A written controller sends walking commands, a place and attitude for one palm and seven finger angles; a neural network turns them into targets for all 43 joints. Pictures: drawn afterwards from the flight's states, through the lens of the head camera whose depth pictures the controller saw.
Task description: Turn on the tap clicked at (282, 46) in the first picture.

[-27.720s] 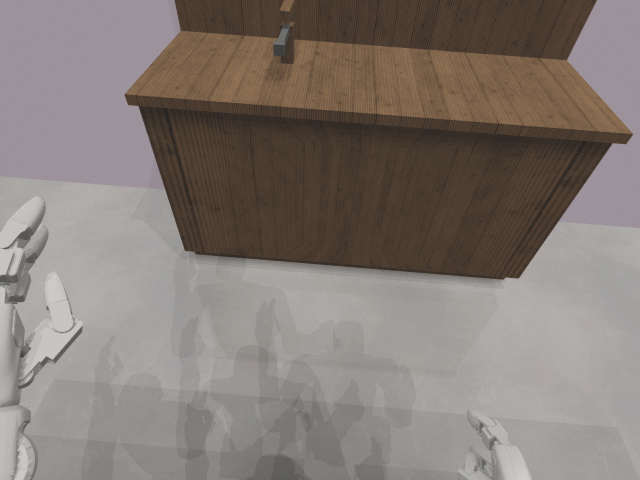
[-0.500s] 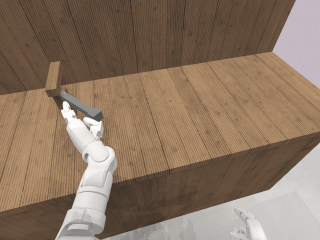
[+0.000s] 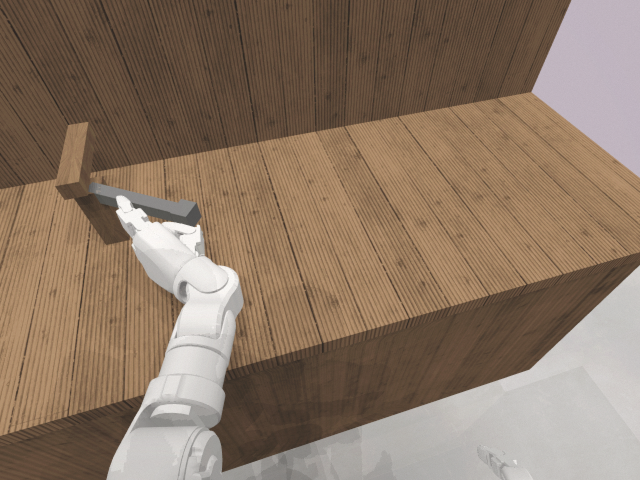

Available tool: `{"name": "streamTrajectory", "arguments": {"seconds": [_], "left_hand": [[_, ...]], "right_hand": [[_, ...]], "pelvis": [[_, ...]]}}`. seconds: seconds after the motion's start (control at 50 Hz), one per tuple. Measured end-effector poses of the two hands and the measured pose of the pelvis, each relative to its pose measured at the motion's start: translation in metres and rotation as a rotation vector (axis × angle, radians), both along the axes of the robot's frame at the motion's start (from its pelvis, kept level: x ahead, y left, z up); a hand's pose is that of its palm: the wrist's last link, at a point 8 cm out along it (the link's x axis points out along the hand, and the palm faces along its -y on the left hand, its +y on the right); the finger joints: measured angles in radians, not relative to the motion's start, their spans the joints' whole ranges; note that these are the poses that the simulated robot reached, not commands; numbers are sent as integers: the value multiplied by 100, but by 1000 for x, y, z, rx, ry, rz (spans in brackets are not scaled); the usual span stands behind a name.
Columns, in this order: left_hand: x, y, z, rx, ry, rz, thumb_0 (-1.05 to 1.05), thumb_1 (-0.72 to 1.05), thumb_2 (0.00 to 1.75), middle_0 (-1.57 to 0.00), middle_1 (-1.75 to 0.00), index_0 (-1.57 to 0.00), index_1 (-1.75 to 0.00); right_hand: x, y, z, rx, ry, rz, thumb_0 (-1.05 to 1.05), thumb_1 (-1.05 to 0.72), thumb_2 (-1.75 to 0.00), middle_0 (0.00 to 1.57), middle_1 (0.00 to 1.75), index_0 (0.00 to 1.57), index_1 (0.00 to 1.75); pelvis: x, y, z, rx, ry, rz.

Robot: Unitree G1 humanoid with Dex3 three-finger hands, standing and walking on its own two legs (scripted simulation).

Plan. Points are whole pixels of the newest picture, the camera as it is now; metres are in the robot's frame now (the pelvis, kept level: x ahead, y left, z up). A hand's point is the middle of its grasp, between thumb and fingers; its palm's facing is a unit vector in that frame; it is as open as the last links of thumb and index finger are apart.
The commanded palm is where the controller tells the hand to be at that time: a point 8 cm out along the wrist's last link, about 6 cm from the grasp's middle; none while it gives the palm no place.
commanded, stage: push the lever round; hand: left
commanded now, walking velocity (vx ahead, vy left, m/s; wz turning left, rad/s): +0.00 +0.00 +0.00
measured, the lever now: (186, 214) +0.43 +0.21 +0.09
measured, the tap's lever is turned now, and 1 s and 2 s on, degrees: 55 78 79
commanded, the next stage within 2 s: lift the hand up off the lever in 0.72 s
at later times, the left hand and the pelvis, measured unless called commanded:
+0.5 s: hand (213, 220) +0.43 +0.17 +0.09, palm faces +0.82 -0.56 -0.14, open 7.8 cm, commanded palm +0.39 +0.18 +0.09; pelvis -0.01 -0.01 -0.01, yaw +1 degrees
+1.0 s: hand (220, 200) +0.46 +0.17 +0.09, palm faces +0.82 -0.56 -0.13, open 7.8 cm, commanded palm +0.41 +0.18 +0.09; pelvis -0.01 -0.01 -0.01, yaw -1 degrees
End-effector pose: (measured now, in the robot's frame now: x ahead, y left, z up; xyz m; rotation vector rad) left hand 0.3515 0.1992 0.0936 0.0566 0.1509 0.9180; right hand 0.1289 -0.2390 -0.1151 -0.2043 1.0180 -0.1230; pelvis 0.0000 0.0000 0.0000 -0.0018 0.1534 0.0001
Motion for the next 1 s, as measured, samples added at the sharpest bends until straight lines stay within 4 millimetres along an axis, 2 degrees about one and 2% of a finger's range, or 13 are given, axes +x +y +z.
{"name": "streamTrajectory", "arguments": {"seconds": [0.3, 0.76, 0.9, 1.0], "left_hand": [[9, -13, 3, 11, 22, 43, 2, 96, 93, -15, -16, -13, -14], [47, -23, 5, 27, 20, 60, 3, 95, 93, -15, -16, -12, -13], [57, -22, 6, 16, 16, 64, 3, 94, 92, -15, -16, -12, -13], [58, -21, 6, 12, 16, 57, 3, 93, 92, -15, -16, -13, -13]], "right_hand": [[-7, 0, -8, 28, -5, 32, 0, -91, -90, 20, 30, 20, 30], [-66, -29, -20, 1, 118, -52, 0, -91, -90, 20, 30, 20, 30], [-77, -30, -20, 3, 138, -70, 0, -91, -90, 20, 30, 20, 30], [-78, -28, -19, 15, 135, -80, 0, -91, -90, 20, 30, 20, 30]], "pelvis": [[-9, -10, -4, 5, 25, 12], [-11, -17, -9, 12, 87, 0], [-9, -17, -9, 13, 101, -7], [-6, -15, -8, 13, 98, -13]]}}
